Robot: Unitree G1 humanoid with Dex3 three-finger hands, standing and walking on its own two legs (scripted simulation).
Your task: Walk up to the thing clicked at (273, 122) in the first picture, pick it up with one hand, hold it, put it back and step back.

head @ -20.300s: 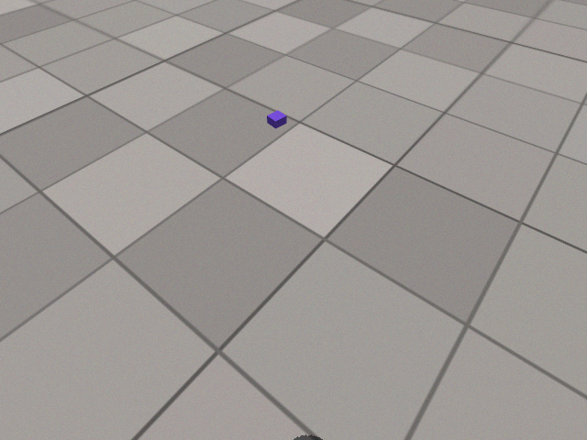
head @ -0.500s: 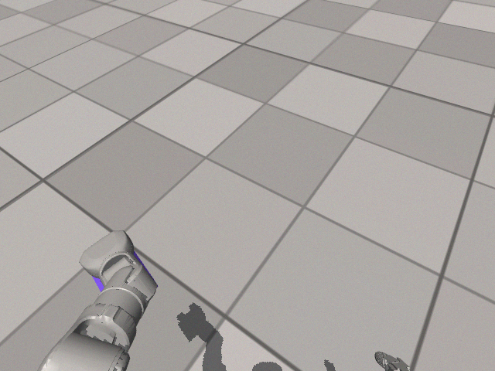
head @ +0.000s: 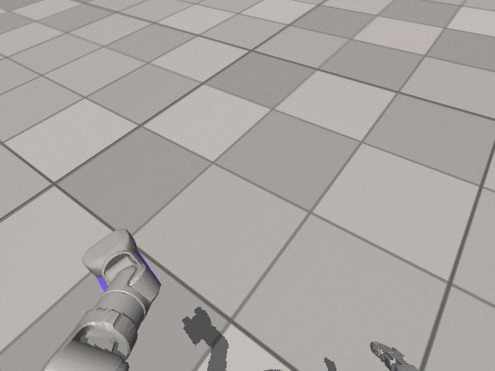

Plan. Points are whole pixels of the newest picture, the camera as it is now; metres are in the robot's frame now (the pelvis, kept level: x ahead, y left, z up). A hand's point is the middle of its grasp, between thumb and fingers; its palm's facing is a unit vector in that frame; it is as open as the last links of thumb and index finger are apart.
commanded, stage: hold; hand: left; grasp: from above
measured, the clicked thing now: (128, 279) +0.31 +0.25 -0.08
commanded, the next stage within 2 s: crouch in 0.78 s
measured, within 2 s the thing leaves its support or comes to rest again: neither
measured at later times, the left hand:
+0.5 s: hand (128, 279) +0.29 +0.23 -0.03, palm faces -0.26 -0.33 -0.91, open 10.5 cm
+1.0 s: hand (131, 279) +0.29 +0.23 -0.04, palm faces -0.28 -0.33 -0.90, open 10.5 cm
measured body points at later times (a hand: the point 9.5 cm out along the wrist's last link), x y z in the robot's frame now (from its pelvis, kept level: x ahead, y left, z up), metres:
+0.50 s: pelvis +0.00 +0.00 +0.00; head +0.00 -0.03 +0.45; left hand +0.30 +0.24 +0.02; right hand +0.16 -0.23 -0.11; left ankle -0.01 +0.13 -0.73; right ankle +0.00 -0.12 -0.73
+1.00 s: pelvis +0.00 +0.00 +0.00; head +0.00 -0.03 +0.45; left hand +0.31 +0.24 +0.02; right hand +0.16 -0.23 -0.11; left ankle -0.01 +0.13 -0.73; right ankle +0.00 -0.12 -0.73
